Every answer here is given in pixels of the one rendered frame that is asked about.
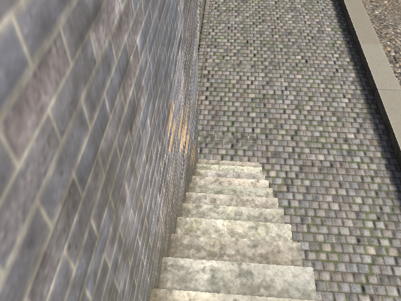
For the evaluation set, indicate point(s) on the stairs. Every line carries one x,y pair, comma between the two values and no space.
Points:
231,242

